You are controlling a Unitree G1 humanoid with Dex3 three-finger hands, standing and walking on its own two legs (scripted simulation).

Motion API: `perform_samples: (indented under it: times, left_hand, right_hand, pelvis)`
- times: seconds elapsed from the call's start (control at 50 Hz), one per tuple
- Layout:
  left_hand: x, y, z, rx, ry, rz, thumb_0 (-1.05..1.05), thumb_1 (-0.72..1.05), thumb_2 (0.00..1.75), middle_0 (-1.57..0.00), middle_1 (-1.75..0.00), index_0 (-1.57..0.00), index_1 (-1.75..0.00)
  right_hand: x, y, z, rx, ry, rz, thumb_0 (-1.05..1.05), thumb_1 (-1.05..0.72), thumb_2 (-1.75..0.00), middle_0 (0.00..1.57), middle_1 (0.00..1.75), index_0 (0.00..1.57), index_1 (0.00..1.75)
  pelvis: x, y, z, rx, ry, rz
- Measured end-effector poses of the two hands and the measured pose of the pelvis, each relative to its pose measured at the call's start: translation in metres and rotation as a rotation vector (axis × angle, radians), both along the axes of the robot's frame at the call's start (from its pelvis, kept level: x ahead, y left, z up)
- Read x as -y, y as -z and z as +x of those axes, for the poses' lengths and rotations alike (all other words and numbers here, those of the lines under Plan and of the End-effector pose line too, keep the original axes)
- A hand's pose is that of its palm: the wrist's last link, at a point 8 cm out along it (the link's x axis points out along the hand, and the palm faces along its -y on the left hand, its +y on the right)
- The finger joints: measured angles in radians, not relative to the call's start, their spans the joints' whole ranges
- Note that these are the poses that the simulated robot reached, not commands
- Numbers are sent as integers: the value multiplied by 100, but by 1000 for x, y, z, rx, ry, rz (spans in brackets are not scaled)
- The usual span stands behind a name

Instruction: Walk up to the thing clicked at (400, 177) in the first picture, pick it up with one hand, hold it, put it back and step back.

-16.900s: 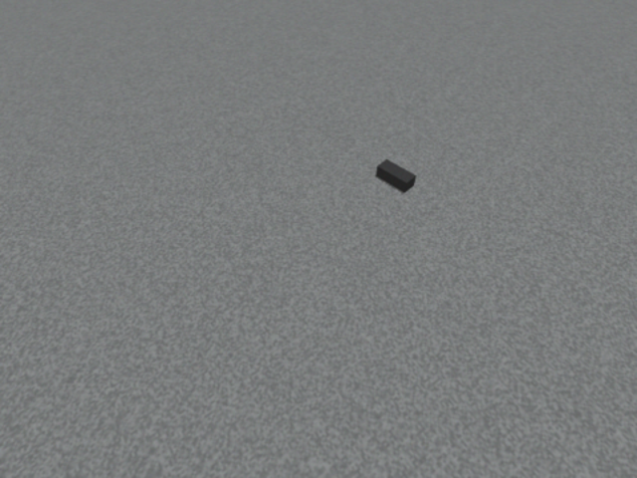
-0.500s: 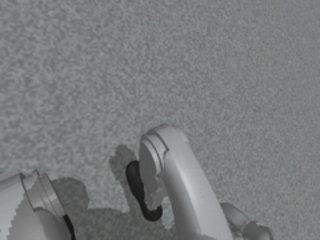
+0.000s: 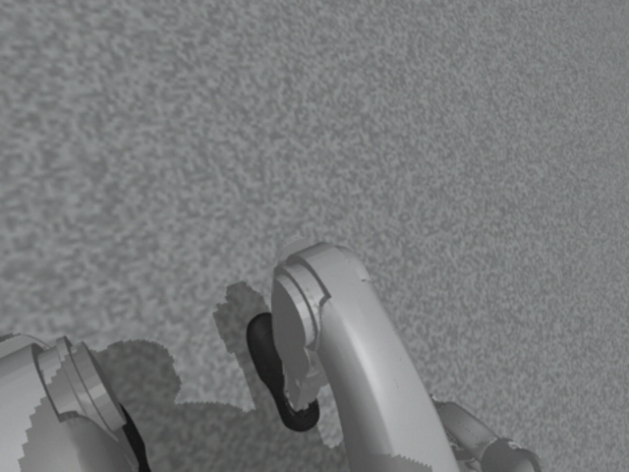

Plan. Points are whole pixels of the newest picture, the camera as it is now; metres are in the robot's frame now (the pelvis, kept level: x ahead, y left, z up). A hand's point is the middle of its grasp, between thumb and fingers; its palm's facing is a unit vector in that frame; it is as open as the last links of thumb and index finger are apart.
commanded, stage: close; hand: left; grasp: from above
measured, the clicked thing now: out of the picture +0.45 +0.35 -0.27
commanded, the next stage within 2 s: settle in 0.04 s
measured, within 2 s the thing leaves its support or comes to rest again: leaves its support in 0.46 s
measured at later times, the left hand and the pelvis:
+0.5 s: hand out of the picture +0.44 +0.34 -0.23, palm faces -0.41 -0.17 -0.90, open 9.9 cm; pelvis +0.00 +0.00 +0.00, yaw +1 degrees
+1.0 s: hand out of the picture +0.42 +0.35 -0.14, palm faces -0.46 -0.14 -0.88, open 9.8 cm; pelvis +0.00 -0.01 +0.02, yaw +5 degrees
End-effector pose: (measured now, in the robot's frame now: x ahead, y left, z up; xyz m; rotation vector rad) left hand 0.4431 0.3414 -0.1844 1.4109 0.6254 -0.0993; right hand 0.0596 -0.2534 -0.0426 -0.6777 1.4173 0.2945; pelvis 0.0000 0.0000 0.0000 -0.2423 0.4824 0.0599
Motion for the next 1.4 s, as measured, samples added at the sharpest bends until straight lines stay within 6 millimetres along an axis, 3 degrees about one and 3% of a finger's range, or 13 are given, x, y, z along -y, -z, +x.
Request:
perform_samples:
  times: [0.48, 0.66, 0.8, 0.98, 1.2, 1.4]
  left_hand:
    - [-5, -9, -2, 20, 17, 3, 0, 2, 44, -69, -56, -74, -49]
    - [-14, -49, -4, 78, 18, 37, 0, 2, 43, -71, -54, -75, -47]
    - [-21, -83, -7, 29, -12, 59, 0, 2, 43, -72, -53, -76, -47]
    - [-13, -100, -11, -34, 32, 28, 0, 1, 43, -73, -52, -77, -46]
    - [-9, -125, -9, 24, 61, 34, -1, 1, 43, -74, -51, -77, -45]
    - [-15, -158, -24, -20, 18, 28, -1, 3, 41, -72, -52, -76, -46]
  right_hand:
    - [-2, 4, 12, 17, 6, 10, 0, -91, -90, 20, 30, 20, 30]
    - [0, 14, 30, 69, 62, 52, 0, -90, -90, 20, 30, 20, 30]
    - [1, 21, 40, 114, 115, 82, 0, -90, -89, 20, 30, 20, 30]
    - [6, 17, 28, 87, 169, 64, 0, -90, -89, 20, 30, 20, 30]
    - [20, 6, 13, 76, 232, -8, 0, -90, -89, 20, 30, 20, 30]
    - [12, -6, 13, 93, 298, 6, 0, -90, -90, 20, 30, 20, 30]
  pelvis:
    - [1, -1, 4, -23, -8, 4]
    - [1, -5, 5, -58, -22, 19]
    - [2, -12, 2, -78, -35, 37]
    - [6, -24, -2, -85, -53, 57]
    - [9, -32, -6, -90, -62, 69]
    - [6, -54, -6, -115, -75, 78]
